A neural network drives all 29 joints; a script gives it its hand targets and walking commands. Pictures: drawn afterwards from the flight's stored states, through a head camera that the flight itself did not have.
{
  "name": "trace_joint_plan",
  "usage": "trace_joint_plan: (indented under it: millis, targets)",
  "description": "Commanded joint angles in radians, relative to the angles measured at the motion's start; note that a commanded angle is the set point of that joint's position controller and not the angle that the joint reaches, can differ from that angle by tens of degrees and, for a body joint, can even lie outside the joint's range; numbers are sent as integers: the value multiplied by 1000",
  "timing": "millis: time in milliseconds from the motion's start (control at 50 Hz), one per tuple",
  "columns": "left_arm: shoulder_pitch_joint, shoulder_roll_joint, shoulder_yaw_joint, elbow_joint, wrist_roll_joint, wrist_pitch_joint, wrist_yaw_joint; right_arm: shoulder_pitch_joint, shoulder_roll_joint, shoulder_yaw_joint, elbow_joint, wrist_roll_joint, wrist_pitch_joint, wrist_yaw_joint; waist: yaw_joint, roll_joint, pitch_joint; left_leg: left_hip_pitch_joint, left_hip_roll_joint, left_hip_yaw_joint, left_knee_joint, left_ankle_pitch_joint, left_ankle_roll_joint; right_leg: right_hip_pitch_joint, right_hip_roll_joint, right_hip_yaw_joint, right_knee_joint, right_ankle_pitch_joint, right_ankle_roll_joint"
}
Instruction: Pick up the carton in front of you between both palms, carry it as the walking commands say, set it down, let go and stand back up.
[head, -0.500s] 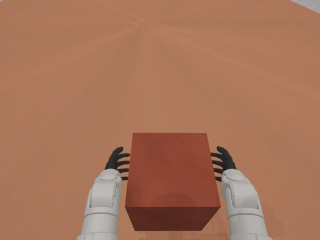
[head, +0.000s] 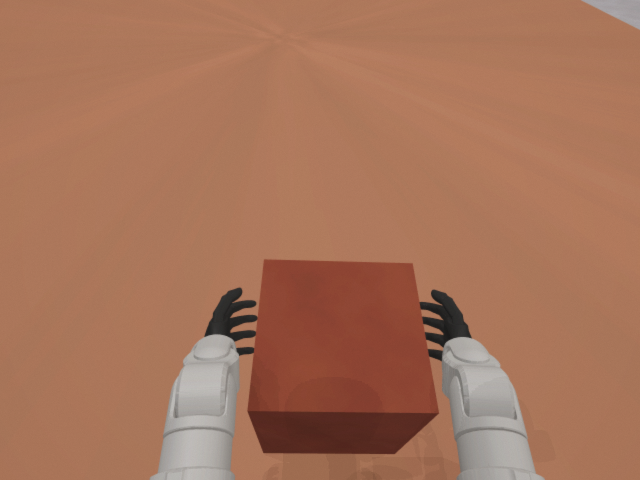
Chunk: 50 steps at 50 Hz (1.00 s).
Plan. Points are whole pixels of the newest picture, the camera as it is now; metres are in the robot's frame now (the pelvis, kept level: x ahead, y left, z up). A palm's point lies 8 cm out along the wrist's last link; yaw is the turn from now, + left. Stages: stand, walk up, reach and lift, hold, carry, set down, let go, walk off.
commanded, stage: hold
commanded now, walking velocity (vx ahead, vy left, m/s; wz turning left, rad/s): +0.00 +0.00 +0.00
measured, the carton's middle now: (333, 363) +0.32 +0.00 -0.06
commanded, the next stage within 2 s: set down in 0.74 s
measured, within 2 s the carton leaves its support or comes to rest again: neither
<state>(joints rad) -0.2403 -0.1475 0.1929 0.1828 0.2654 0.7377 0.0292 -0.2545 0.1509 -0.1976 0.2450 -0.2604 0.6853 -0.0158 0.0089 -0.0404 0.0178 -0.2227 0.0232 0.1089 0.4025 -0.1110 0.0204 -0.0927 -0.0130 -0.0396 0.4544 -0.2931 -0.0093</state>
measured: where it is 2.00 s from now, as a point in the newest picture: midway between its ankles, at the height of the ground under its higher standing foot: outside the picture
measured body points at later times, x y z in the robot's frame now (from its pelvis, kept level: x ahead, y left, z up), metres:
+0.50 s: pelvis -0.01 +0.02 +0.00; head -0.06 +0.04 +0.45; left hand +0.31 +0.14 +0.04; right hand +0.28 -0.16 +0.04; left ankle +0.07 +0.10 -0.74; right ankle -0.02 -0.11 -0.74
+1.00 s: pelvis +0.03 +0.01 +0.00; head +0.01 +0.02 +0.45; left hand +0.36 +0.12 +0.02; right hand +0.32 -0.18 +0.03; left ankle +0.07 +0.10 -0.74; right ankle -0.02 -0.11 -0.74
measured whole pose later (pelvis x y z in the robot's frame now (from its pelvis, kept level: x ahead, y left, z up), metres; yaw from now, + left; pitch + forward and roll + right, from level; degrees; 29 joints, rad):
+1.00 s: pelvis +0.03 +0.01 +0.00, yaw -8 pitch -4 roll +1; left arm -0.36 -0.18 0.32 0.37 0.34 0.67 -0.01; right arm -0.38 0.19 -0.34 0.41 -0.34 0.64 -0.01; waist 0.02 -0.04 0.01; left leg -0.14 -0.05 -0.02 0.38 -0.17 0.03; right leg -0.05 0.03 0.13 0.41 -0.28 -0.01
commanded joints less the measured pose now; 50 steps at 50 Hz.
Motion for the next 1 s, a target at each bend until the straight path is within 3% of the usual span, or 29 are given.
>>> trace_joint_plan:
  millis: [0,100,160,240,340,500,620,780,820,880,980]
  targets:
    - [-454,-910,-548,-75,-240,-62,-239,-426,919,479,-31,225,-56,234,-9,42,-266,474,-97,-193,12,239,-13,-186,66,168,-155,211,-45]
    - [-479,-910,-511,-25,-213,-61,-240,-462,925,438,45,213,-63,252,-3,51,-184,497,-93,-188,5,89,-13,-294,43,174,-192,52,-66]
    - [-506,-922,-493,11,-212,-65,-253,-505,944,428,79,210,-72,264,2,23,-163,500,-92,-184,4,20,-9,-335,33,174,-203,-15,-73]
    - [-568,-954,-512,41,-245,-67,-285,-545,973,431,87,201,-76,265,-14,-17,-189,464,-95,-183,-1,-39,-16,-288,37,168,-201,-53,-72]
    - [-569,-959,-474,109,-222,-71,-293,-616,984,438,100,218,-87,275,11,1,-187,481,-90,-196,-9,-98,-17,-330,36,167,-191,-96,-69]
    - [-619,-979,-467,150,-221,-53,-298,-626,977,375,166,196,-70,296,0,74,-179,424,-56,-245,-57,-221,-32,-283,56,160,-143,-93,-57]
    - [-611,-970,-444,160,-217,-38,-292,-624,969,355,166,191,-47,293,0,84,-184,406,-40,-252,-67,-120,-36,-226,69,156,-129,-16,-38]
    - [-549,-950,-467,101,-241,-47,-285,-559,975,422,69,214,-32,265,-2,43,-283,494,-47,-225,-23,291,-37,-167,90,156,-142,188,-15]
    - [-547,-932,-455,97,-237,-57,-281,-543,974,415,71,207,-35,255,-1,38,-286,495,-49,-226,-17,344,-35,-165,93,159,-143,228,-11]
    - [-587,-882,-356,183,-179,-95,-278,-546,957,319,171,150,-64,240,6,38,-205,413,-59,-210,-8,276,-22,-204,89,159,-131,205,-10]
    - [-695,-719,-105,376,-3,-241,-260,-639,865,76,357,1,-195,183,25,5,-121,148,-99,-168,88,76,12,-341,92,154,-17,132,1]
